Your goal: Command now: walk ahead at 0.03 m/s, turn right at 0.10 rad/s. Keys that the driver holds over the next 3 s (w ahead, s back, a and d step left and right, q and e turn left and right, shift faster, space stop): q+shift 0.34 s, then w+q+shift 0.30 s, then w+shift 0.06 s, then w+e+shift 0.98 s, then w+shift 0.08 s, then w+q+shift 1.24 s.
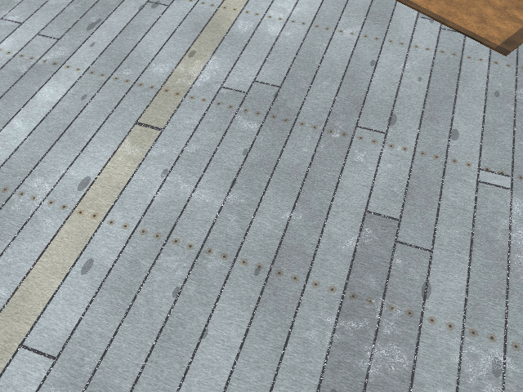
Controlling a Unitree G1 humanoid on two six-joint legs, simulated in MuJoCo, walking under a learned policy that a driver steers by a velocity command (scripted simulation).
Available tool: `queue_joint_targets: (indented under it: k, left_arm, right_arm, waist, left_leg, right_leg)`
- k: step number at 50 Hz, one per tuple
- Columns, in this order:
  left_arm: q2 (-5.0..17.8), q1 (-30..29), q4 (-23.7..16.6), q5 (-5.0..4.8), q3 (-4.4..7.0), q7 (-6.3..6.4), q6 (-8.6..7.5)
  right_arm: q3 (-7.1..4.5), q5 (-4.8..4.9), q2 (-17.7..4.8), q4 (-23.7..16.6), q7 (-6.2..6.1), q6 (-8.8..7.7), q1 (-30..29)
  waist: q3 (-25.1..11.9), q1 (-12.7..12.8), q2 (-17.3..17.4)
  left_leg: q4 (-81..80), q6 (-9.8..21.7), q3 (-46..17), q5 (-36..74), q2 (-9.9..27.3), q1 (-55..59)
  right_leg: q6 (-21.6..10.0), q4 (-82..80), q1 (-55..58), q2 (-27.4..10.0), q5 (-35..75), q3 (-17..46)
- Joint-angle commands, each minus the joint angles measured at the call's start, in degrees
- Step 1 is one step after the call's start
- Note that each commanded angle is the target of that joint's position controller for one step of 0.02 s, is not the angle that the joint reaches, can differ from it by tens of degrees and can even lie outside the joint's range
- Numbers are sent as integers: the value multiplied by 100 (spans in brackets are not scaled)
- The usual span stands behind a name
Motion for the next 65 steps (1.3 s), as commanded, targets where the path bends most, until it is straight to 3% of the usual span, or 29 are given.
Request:
queue_joint_targets:
  k: [1,3,4,5,6,11,17,19,21,23,24,25,26,27,28,29,30,34,40,43,45,46,47,48,50,54,58,62,65]
  left_arm:
    - [144,493,-111,77,48,-50,-73]
    - [417,696,-37,119,134,-59,-74]
    - [862,931,-102,215,231,2,-42]
    - [1312,754,32,347,401,-4,-29]
    - [1028,537,-126,390,338,26,-126]
    - [264,-482,-233,138,135,198,-304]
    - [732,-47,-16,79,379,227,-189]
    - [914,151,55,-37,473,113,-267]
    - [964,-45,95,-156,495,13,-378]
    - [654,-234,159,-105,430,-50,-426]
    - [271,-569,38,-12,318,-84,-466]
    - [-54,-1192,-635,4,209,-78,-635]
    - [297,-1670,-759,-201,230,-156,-894]
    - [445,-1683,-768,-293,256,-245,-1070]
    - [498,-1273,-567,-161,277,-272,-1161]
    - [524,-933,-265,628,205,-361,-876]
    - [472,-681,-182,659,207,-410,-712]
    - [383,-845,-178,320,83,-435,-407]
    - [407,-1564,-333,227,14,-479,-464]
    - [557,-624,-105,182,97,-360,-448]
    - [822,1741,595,129,255,-228,-457]
    - [1380,2534,761,207,436,-168,-475]
    - [1519,2489,884,147,476,-234,-470]
    - [1208,1565,724,138,395,-312,-484]
    - [904,1500,795,133,356,-278,-545]
    - [704,1474,1016,106,226,-204,-688]
    - [861,1525,904,62,322,-191,-755]
    - [1055,1748,947,-39,426,-216,-783]
    - [1233,1806,998,5,470,-151,-748]
  right_arm:
    - [-136,104,-690,-254,97,-71,-169]
    - [-151,199,-756,-121,149,-103,202]
    - [-91,104,-519,-212,205,-156,205]
    - [-149,207,-606,-508,166,-224,-139]
    - [-319,174,-1109,-451,111,-209,-264]
    - [-393,190,-788,-164,-59,191,495]
    - [-197,177,-460,-757,312,174,-102]
    - [-242,236,-612,-774,383,194,-5]
    - [-305,264,-707,-666,419,177,299]
    - [-421,282,-794,-113,359,96,1319]
    - [-592,302,-1187,200,292,22,2301]
    - [-710,206,-2051,17,313,-216,2511]
    - [-564,154,-1543,-201,377,-431,2194]
    - [-429,119,-1253,-246,348,-546,1888]
    - [-358,159,-1074,-306,322,-568,1708]
    - [-405,-158,-1325,-231,248,-345,1351]
    - [-352,-146,-1202,-304,222,-304,1157]
    - [-282,-20,-1074,-25,297,-414,1474]
    - [-232,10,-1128,434,249,-611,1847]
    - [-242,-108,-1340,623,187,-623,1682]
    - [-255,-249,-1415,608,106,-516,1313]
    - [-125,-141,-1025,400,138,-538,1491]
    - [-9,-143,-604,255,259,-670,1404]
    - [37,-217,-767,91,261,-742,984]
    - [90,-252,-913,-14,301,-854,370]
    - [253,-434,-667,-259,328,-544,94]
    - [414,-252,-517,-749,433,-538,-1231]
    - [385,-129,-573,-856,424,-571,-1587]
    - [210,-145,-917,-678,292,-614,-917]
  waist:
    - [-1062,287,1169]
    - [-878,368,1005]
    - [-994,392,-55]
    - [-778,434,-1610]
    - [-557,565,-1086]
    - [-349,75,-723]
    - [-690,457,-842]
    - [-824,500,-830]
    - [-600,218,-798]
    - [-497,-255,-176]
    - [-453,-705,1009]
    - [-208,-652,2497]
    - [-146,-822,1373]
    - [59,-562,1172]
    - [10,-287,691]
    - [177,-64,351]
    - [172,60,512]
    - [235,9,557]
    - [434,-320,762]
    - [-148,213,856]
    - [-1212,1371,658]
    - [-1772,1469,-420]
    - [-1928,1061,-1888]
    - [-1096,762,-1193]
    - [-525,639,162]
    - [125,118,-109]
    - [532,430,-112]
    - [204,716,-147]
    - [-402,407,-128]
  left_leg:
    - [-602,1190,-1295,254,1045,618]
    - [-426,642,-1229,-622,717,-357]
    - [627,196,-838,-1817,228,-1048]
    - [1597,-52,12,-2584,-240,-1496]
    - [2915,-247,-200,-2675,-48,-1385]
    - [4616,-619,-124,-1546,132,-1826]
    - [2331,-460,420,-1532,407,-977]
    - [2002,-210,636,-1628,371,-513]
    - [1483,134,852,-1684,303,57]
    - [819,504,1133,-1726,-86,1520]
    - [195,1002,-58,-2318,377,2639]
    - [-1131,2256,-4168,-3757,1727,3405]
    - [-1831,2502,-4893,-4290,2187,3446]
    - [-1728,2281,-4509,-3829,2148,3301]
    - [-1528,2046,-3876,-3432,1901,3039]
    - [-1582,1546,-2791,-2729,1396,2214]
    - [-1742,1402,-2301,-2339,960,1632]
    - [-1914,1440,-1696,-1379,561,1366]
    - [-2311,1131,-1151,247,1054,2378]
    - [-1161,863,-424,4375,1121,2902]
    - [1675,691,134,5706,942,2202]
    - [3995,487,329,3845,420,307]
    - [5555,282,-13,-1128,-776,-1313]
    - [6001,383,-572,-1230,-519,-2198]
    - [5227,403,-628,-837,112,-1898]
    - [3877,-5,-419,-1231,444,-1457]
    - [1840,-368,3,153,415,-1004]
    - [742,-306,42,1188,170,-97]
    - [338,-158,66,132,-138,869]
  right_leg:
    - [-191,-1761,1198,119,549,-202]
    - [-534,-2649,2413,17,1285,-137]
    - [-938,-2833,2939,-1171,1729,976]
    - [-1739,-3237,1848,-2258,1859,1779]
    - [-1978,-3390,1514,-2241,2129,1690]
    - [-1434,-3226,1573,-1587,2897,98]
    - [-1453,-2884,2122,-1898,3274,-425]
    - [-1384,-3227,1968,-2107,1236,-320]
    - [-1190,-3430,1522,-2128,-710,-297]
    - [-835,-2413,621,-1682,-1277,-975]
    - [-486,-132,-582,-1108,-736,-1592]
    - [-117,2023,-3254,129,-1310,-944]
    - [-308,2504,-3994,-31,-871,176]
    - [-459,2475,-4058,-225,-376,296]
    - [-503,2205,-3702,-365,130,303]
    - [-328,1634,-2942,-602,744,-5]
    - [-174,1344,-2228,-483,1041,-199]
    - [124,280,-1773,-318,1628,-493]
    - [-503,-1639,-1176,-300,2431,-810]
    - [-1026,-1633,75,288,1549,-1187]
    - [-1271,-1605,2442,628,983,-1139]
    - [-1719,-1852,4097,-337,-1059,780]
    - [-2245,-3430,4484,-1374,-2727,4384]
    - [-2351,-3856,4007,-1501,-2391,5008]
    - [-2183,-3833,2723,-1261,-1191,3646]
    - [-2127,-4130,1125,-538,-275,2439]
    - [-1958,-4595,304,-218,566,1978]
    - [-1615,-4297,887,-312,2073,2002]
    - [-1318,-2971,1710,-360,4143,1981]
Next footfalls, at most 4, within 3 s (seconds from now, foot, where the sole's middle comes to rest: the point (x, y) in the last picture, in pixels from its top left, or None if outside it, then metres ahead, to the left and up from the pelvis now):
0.06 right None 0.05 -0.13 -0.77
0.48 left None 0.00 0.13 -0.77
0.90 right None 0.44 0.19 -0.77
1.34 left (61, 296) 0.72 0.54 -0.77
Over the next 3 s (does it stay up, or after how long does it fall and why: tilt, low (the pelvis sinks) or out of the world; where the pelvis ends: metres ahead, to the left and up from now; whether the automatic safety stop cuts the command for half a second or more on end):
stays up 2.09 0.46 -0.01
